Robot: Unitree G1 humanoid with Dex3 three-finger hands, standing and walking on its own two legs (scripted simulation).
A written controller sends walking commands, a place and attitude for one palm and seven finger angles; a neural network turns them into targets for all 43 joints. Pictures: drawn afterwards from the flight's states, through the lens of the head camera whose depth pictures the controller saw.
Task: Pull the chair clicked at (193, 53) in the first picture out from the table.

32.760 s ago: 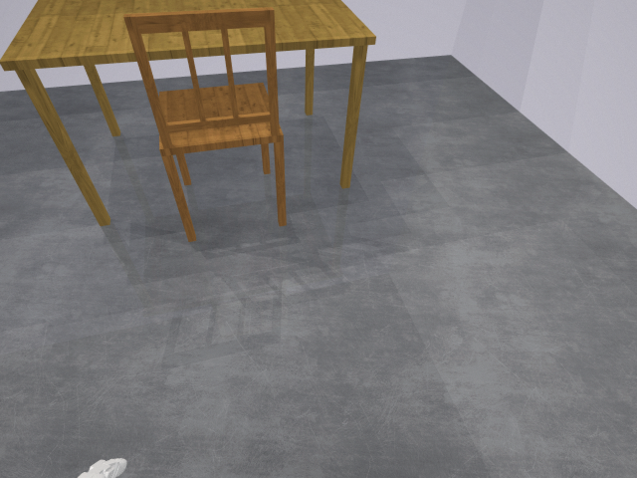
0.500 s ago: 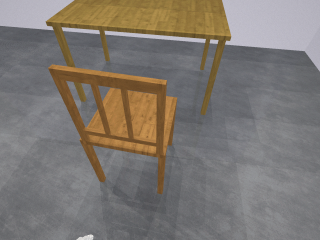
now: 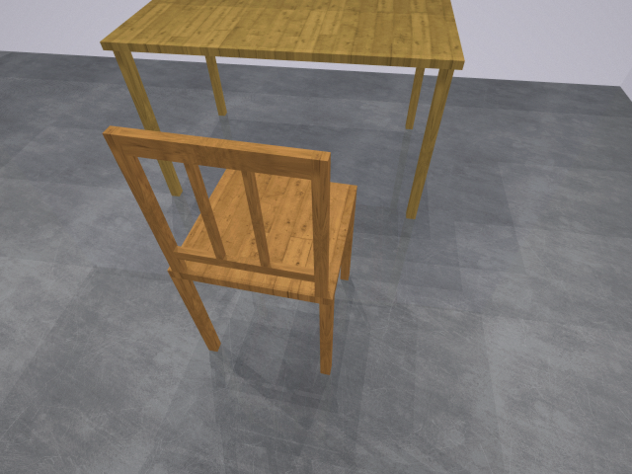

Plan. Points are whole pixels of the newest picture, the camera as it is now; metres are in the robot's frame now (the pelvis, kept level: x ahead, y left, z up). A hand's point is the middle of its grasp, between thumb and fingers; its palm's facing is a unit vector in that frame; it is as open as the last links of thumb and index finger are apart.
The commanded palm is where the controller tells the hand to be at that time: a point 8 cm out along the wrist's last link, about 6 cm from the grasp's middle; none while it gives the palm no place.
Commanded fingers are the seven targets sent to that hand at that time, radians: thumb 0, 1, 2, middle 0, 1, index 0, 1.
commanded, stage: let the arm hang, fingers relaxed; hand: left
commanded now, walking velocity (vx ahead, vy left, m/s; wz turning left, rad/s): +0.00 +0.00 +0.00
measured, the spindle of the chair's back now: (207, 214) +0.60 +0.26 -0.08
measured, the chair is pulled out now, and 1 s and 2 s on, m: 0.56 0.56 0.56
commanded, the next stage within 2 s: look to check the result in 0.36 s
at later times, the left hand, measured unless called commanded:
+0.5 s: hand out of the picture +0.00 +0.15 -0.17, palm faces +0.01 -0.98 -0.18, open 7.4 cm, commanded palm none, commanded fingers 0.00 0.90 0.90 -0.20 -0.30 -0.20 -0.30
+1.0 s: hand out of the picture +0.01 +0.15 -0.17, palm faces +0.01 -0.98 -0.19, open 7.4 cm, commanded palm none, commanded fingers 0.00 0.90 0.90 -0.20 -0.30 -0.20 -0.30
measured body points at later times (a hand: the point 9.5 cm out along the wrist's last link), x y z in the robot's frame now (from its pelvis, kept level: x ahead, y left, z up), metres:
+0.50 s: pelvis +0.01 -0.01 +0.00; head +0.03 -0.01 +0.45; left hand +0.00 +0.20 -0.16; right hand -0.01 -0.22 -0.16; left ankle +0.02 +0.11 -0.74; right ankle +0.01 -0.11 -0.74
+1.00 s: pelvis +0.02 -0.01 +0.00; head +0.04 -0.02 +0.45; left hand +0.01 +0.20 -0.16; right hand -0.01 -0.21 -0.16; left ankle +0.02 +0.11 -0.74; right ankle +0.01 -0.11 -0.74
